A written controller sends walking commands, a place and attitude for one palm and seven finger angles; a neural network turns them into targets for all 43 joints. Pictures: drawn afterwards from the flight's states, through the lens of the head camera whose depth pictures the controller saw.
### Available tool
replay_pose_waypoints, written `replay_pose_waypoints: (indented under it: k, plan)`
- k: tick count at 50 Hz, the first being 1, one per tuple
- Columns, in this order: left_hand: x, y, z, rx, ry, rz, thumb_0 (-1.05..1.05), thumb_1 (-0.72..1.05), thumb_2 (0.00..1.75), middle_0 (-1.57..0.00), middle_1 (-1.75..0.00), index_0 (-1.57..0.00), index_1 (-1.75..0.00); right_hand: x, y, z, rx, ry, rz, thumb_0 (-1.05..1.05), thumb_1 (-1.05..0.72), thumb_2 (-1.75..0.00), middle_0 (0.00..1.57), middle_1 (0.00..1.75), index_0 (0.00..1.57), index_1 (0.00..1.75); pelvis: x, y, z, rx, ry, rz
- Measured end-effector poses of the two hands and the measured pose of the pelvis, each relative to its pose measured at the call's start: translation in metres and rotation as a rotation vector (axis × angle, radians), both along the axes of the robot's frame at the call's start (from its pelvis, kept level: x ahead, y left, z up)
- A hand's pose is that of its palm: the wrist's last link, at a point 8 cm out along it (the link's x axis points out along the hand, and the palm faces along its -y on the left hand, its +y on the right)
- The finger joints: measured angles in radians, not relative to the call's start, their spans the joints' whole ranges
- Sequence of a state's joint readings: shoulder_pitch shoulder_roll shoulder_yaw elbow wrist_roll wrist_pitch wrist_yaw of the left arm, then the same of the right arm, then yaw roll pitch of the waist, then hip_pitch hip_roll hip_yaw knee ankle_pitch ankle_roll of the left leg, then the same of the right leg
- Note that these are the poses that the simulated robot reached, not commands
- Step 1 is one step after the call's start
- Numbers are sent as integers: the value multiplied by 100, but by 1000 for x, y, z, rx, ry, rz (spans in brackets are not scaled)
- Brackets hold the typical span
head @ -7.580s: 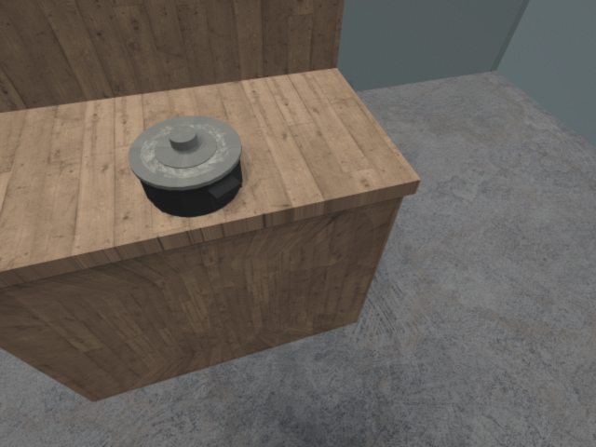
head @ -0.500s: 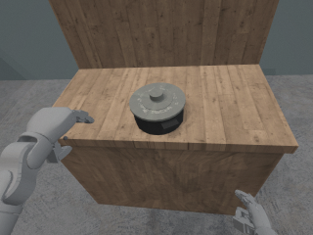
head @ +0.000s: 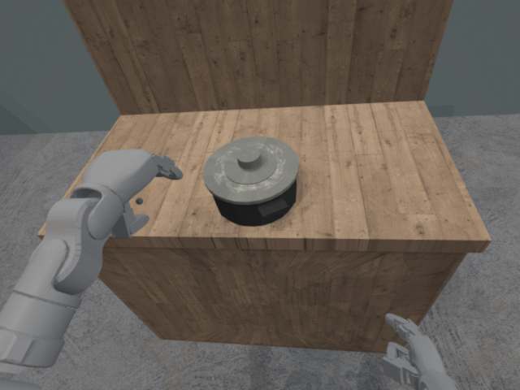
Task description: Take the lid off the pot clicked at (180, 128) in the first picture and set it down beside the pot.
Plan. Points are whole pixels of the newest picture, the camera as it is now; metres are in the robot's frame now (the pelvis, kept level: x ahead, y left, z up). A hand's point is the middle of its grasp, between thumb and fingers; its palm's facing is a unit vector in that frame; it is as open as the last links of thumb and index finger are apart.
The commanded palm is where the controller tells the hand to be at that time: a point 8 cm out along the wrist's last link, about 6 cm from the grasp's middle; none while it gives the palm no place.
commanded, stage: move the open hand above the knob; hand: left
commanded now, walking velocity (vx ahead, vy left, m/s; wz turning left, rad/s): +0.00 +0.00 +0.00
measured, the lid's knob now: (248, 157) +0.51 +0.07 +0.08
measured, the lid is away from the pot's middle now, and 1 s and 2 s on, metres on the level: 0.00 0.00 0.00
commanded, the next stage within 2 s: none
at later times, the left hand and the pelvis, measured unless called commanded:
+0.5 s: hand (183, 176) +0.39 +0.15 +0.15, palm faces -0.15 -0.03 -0.99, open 10.1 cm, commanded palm +0.37 +0.15 +0.22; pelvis +0.01 -0.01 +0.00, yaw +0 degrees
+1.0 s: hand (222, 151) +0.44 +0.09 +0.16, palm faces -0.18 -0.03 -0.98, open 10.1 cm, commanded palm +0.43 +0.10 +0.22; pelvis +0.01 +0.00 +0.00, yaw -1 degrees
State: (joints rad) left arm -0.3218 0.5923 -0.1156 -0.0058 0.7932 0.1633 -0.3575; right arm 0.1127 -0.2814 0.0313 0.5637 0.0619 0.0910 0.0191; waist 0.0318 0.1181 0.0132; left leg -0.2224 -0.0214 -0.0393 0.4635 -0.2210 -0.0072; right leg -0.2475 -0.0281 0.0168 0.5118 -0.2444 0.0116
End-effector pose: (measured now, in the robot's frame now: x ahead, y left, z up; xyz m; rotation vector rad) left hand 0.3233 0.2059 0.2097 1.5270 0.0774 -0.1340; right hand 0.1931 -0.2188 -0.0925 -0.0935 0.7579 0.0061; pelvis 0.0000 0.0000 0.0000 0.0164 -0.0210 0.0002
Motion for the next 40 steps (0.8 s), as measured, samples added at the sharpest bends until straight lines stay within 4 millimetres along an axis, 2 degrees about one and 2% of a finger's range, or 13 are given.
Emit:
replay_pose_waypoints:
  k: [14, 25, 40]
  plan:
    - [30, -31, 1, -7, 6, -22, 0, -32, 150, -85, -9, -86, -8, 3, -14, -4, 7, 23, -28, 1, -91, -90, 20, 30, 20, 30, 10, -6, -1, 6, 12, -3]
    - [50, -54, 1, -1, 9, -45, 0, -32, 150, -86, -9, -86, -8, 4, -14, -6, 14, 32, -39, 1, -91, -90, 20, 30, 20, 30, 11, -7, -2, 11, 17, -3]
    - [82, -85, 3, -1, 20, -47, 0, -32, 150, -85, -9, -86, -8, -12, -15, -14, 23, 78, -78, 1, -91, -90, 20, 30, 20, 30, 13, -6, -3, 14, 29, -10]
